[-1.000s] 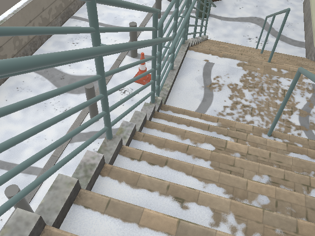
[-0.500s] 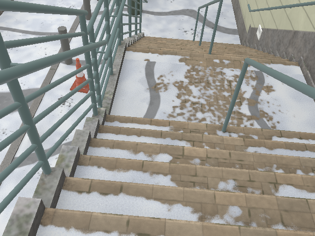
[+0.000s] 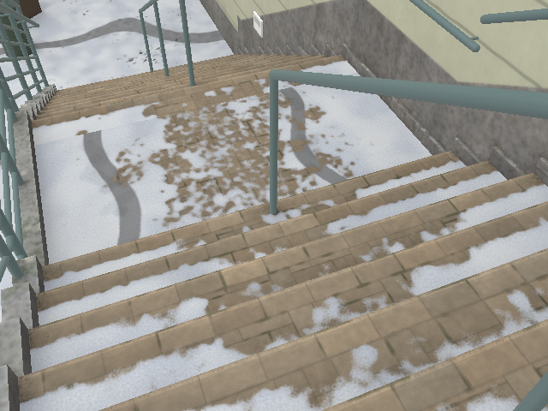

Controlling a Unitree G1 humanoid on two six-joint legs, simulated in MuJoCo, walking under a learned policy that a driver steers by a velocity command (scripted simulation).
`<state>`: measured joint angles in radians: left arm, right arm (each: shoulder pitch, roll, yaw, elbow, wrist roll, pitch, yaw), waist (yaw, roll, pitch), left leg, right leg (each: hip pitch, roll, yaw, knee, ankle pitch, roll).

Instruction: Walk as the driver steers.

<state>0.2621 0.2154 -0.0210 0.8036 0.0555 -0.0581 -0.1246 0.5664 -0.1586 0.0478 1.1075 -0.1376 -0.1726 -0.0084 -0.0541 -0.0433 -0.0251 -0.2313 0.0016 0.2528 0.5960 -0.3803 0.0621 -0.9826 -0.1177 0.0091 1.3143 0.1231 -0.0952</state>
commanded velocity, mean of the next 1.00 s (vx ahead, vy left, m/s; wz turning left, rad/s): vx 0.35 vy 0.04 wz -0.35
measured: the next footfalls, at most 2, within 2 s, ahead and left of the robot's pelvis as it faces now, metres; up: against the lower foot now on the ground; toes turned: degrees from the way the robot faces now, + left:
right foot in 0.34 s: +0.22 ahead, -0.20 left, +0.00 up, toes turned -17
left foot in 0.66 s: +0.47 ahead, -0.05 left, -0.17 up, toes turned -24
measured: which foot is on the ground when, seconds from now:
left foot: down 0.00-0.36, up 0.38-0.64, down 0.66-1.00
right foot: up 0.00-0.32, down 0.34-0.66, up 0.68-0.96, down 0.98-1.00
